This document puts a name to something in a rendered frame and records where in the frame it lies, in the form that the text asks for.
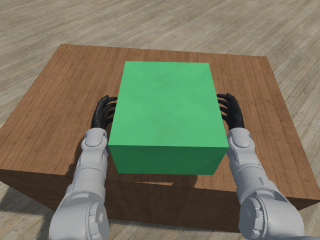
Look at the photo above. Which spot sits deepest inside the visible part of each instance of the carton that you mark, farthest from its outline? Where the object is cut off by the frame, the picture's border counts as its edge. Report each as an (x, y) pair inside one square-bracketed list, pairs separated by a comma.
[(167, 120)]

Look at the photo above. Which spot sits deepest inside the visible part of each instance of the robot left forearm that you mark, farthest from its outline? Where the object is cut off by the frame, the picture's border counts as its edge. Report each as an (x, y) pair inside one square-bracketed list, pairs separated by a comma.
[(91, 170)]

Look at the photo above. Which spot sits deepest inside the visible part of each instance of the robot right upper arm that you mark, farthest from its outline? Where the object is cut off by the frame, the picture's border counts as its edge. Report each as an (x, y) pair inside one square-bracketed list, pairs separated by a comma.
[(263, 218)]

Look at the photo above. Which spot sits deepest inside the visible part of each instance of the robot right forearm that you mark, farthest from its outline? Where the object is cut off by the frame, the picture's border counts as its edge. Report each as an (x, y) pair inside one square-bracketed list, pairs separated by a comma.
[(247, 171)]

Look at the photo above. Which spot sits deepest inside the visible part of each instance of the robot left upper arm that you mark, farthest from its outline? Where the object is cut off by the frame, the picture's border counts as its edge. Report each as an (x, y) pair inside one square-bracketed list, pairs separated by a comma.
[(81, 221)]

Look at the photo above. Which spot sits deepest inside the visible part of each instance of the left robot hand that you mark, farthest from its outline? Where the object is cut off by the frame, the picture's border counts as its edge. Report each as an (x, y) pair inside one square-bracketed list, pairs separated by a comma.
[(99, 119)]

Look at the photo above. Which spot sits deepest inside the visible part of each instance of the right robot hand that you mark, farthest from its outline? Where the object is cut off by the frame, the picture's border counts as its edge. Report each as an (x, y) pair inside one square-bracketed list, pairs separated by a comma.
[(234, 118)]

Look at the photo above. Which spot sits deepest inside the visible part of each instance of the pedestal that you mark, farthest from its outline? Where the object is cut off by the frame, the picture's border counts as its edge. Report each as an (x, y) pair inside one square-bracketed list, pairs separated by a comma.
[(40, 142)]

